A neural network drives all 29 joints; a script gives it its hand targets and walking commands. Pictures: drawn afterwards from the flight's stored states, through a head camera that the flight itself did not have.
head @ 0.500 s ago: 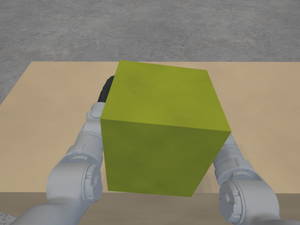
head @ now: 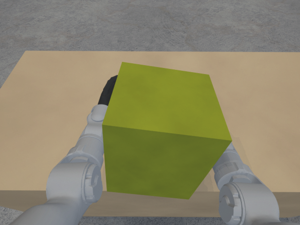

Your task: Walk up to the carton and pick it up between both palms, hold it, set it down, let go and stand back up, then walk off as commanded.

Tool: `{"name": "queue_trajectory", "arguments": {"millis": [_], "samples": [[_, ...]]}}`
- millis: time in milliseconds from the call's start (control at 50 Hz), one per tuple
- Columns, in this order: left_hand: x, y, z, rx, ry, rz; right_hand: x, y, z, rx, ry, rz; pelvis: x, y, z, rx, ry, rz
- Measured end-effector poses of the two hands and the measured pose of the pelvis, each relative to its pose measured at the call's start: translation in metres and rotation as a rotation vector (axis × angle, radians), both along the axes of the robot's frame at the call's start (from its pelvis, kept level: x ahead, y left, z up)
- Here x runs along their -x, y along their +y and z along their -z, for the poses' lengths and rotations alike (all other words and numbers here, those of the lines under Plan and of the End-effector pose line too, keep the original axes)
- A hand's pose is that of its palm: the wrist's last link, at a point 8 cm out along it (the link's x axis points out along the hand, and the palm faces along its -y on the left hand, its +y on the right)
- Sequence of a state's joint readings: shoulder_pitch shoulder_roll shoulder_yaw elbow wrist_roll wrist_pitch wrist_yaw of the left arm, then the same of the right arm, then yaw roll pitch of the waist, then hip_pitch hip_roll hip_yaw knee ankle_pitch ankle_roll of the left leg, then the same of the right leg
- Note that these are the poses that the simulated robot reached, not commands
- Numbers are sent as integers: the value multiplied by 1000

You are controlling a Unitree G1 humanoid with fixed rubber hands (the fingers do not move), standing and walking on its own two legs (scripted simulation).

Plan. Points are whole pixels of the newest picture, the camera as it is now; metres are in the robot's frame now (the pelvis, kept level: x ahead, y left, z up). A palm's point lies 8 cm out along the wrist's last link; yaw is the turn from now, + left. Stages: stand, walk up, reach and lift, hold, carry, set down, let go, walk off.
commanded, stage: set down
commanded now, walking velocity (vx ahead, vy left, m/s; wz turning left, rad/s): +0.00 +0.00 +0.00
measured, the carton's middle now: (157, 134) +0.33 +0.00 +0.07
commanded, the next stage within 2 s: none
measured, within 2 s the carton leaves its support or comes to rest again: rests again in 1.26 s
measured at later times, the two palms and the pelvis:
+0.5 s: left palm (106, 110) +0.44 +0.15 +0.02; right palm (202, 119) +0.41 -0.14 +0.02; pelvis +0.01 +0.01 +0.00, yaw +0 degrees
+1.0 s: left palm (100, 115) +0.42 +0.17 +0.02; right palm (203, 127) +0.38 -0.14 +0.01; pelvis -0.01 +0.02 -0.01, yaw -1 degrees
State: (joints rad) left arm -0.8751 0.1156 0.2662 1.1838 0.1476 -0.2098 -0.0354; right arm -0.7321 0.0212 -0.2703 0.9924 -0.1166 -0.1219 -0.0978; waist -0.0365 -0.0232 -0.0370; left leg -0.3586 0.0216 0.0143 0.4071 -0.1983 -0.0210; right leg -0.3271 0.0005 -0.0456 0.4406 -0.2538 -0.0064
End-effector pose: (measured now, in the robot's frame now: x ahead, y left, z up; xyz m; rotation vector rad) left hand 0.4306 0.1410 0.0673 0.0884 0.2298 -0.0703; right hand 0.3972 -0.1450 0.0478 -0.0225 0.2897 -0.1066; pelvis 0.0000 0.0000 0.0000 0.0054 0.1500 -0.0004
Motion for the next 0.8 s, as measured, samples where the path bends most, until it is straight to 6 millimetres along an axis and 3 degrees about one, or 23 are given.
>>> {"name": "queue_trajectory", "arguments": {"millis": [380, 600, 700, 800], "samples": [[-7, 3, 36, 8, 25, -4, -6, 4, 32, 22, 14, -5, -6, 4, 1, 5, 78, 0], [-5, 17, 53, 16, 43, -36, -11, 13, 32, 35, -31, -9, -10, 13, 1, 16, 120, 1], [-8, 30, 53, 79, 50, -153, -12, 15, 33, 42, -29, 2, -10, 14, 2, 18, 157, 2], [-10, 30, 50, 110, 55, -169, -7, 13, 40, 21, -8, 45, -5, 16, 4, 20, 177, 2]]}}
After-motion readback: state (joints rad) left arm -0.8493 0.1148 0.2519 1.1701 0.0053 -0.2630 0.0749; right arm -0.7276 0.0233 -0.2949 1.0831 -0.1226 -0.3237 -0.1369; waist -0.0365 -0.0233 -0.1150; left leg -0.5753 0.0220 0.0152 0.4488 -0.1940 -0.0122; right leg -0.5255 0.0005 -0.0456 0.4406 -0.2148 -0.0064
